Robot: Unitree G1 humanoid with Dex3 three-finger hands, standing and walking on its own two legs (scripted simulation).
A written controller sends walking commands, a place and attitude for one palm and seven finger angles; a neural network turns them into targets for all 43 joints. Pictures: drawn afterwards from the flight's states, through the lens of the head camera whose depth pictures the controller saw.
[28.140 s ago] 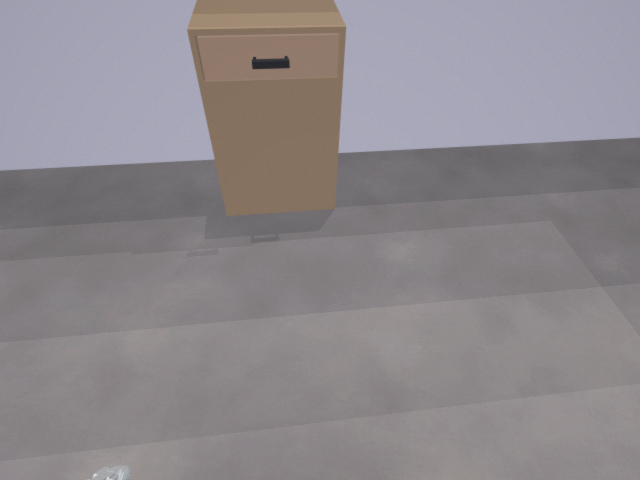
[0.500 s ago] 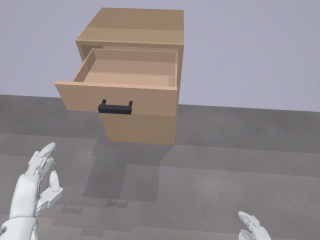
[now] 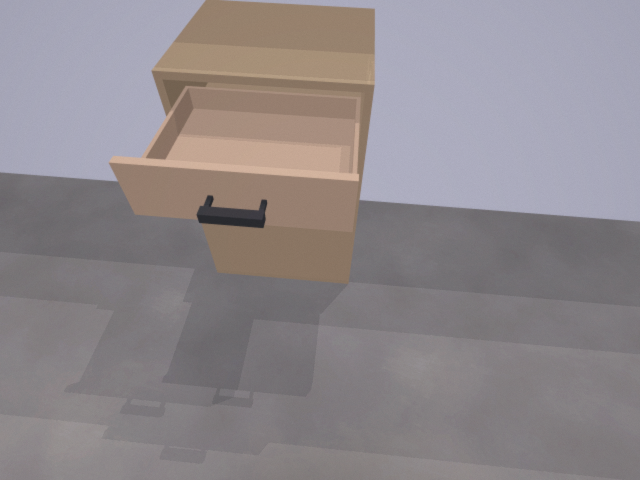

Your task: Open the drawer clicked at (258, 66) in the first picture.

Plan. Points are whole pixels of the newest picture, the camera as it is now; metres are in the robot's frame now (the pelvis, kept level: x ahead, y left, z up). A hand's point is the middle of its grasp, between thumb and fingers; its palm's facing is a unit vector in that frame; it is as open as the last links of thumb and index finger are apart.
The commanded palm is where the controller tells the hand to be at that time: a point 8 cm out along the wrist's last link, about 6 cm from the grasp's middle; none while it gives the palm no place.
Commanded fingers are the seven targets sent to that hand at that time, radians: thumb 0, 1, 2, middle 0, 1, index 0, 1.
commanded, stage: let the arm hang, fingers relaxed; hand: left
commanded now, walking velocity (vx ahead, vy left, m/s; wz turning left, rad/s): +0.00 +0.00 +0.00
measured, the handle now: (234, 209) +0.58 +0.20 -0.06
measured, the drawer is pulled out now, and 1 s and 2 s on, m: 0.30 0.30 0.30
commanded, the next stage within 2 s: look to check the result in 0.52 s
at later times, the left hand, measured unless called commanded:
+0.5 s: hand out of the picture +0.00 +0.17 -0.17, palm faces +0.02 -0.98 -0.17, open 7.4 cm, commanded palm none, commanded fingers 0.00 0.90 0.90 -0.20 -0.30 -0.20 -0.30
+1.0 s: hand out of the picture +0.00 +0.17 -0.17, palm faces +0.02 -0.98 -0.19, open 7.4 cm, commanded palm none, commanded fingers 0.00 0.90 0.90 -0.20 -0.30 -0.20 -0.30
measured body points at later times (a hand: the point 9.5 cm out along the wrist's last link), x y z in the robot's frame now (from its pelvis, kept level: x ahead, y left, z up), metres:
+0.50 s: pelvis +0.00 +0.01 +0.00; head +0.01 +0.01 +0.45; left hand +0.00 +0.23 -0.16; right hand -0.02 -0.20 -0.16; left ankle +0.01 +0.11 -0.74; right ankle -0.01 -0.11 -0.74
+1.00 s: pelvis +0.00 +0.00 +0.00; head +0.01 +0.00 +0.45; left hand +0.00 +0.22 -0.16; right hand -0.01 -0.22 -0.16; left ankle +0.01 +0.11 -0.74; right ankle -0.01 -0.11 -0.74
